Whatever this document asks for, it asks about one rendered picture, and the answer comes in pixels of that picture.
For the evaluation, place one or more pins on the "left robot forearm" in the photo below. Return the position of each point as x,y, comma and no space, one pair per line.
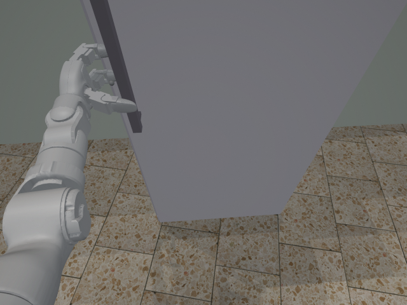
62,156

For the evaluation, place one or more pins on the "robot left upper arm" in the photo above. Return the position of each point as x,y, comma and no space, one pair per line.
41,229

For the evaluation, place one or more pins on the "handle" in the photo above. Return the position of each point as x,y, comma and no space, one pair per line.
107,29

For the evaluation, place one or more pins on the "left robot hand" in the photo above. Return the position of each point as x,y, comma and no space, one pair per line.
75,79

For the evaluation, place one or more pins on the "fridge door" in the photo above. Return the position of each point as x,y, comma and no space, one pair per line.
237,96

